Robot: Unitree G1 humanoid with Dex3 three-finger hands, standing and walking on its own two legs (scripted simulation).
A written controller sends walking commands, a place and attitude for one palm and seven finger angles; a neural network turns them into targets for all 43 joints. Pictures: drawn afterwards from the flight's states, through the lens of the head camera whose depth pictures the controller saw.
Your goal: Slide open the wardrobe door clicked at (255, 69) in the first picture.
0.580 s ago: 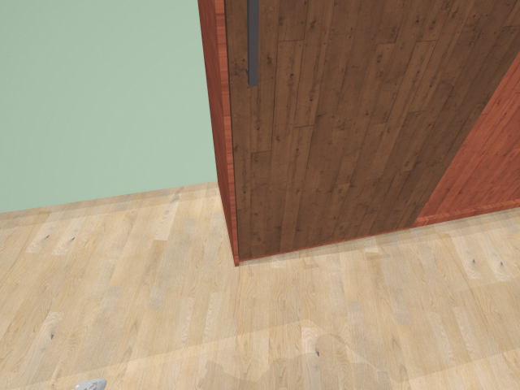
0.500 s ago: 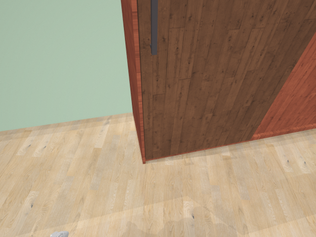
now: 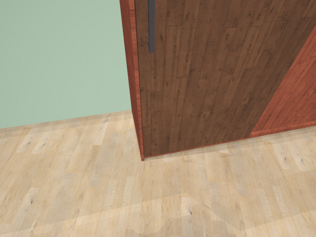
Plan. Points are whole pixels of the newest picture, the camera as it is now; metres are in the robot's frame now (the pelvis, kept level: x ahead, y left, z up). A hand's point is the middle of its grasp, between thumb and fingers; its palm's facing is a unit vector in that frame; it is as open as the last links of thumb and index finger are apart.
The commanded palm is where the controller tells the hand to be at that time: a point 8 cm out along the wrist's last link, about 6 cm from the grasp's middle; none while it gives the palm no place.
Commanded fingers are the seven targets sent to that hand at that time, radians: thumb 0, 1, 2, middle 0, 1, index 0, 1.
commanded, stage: stand and wait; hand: left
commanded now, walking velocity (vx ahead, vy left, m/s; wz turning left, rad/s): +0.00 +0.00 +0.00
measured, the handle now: (150, 23) +0.76 +0.08 +0.21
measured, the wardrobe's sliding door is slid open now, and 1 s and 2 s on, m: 0.00 0.00 0.00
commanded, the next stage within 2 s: look at it before walking up in 0.24 s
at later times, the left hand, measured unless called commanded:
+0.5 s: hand out of the picture +0.07 +0.23 -0.16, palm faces -0.03 -0.95 -0.32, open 7.4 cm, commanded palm none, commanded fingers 0.00 0.90 0.90 -0.20 -0.30 -0.20 -0.30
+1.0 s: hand out of the picture +0.07 +0.23 -0.15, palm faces -0.04 -0.95 -0.32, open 7.4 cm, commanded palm none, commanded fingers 0.00 0.90 0.90 -0.20 -0.30 -0.20 -0.30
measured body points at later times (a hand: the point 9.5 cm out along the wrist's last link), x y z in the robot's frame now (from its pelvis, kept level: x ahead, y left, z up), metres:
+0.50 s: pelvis +0.00 -0.01 +0.00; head -0.01 -0.01 +0.45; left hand +0.07 +0.28 -0.13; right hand +0.07 -0.30 -0.13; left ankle +0.01 +0.12 -0.74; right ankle +0.01 -0.13 -0.74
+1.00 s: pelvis +0.01 -0.01 +0.00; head +0.01 -0.01 +0.45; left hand +0.07 +0.28 -0.13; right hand +0.07 -0.30 -0.13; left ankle +0.01 +0.12 -0.74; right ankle +0.01 -0.13 -0.74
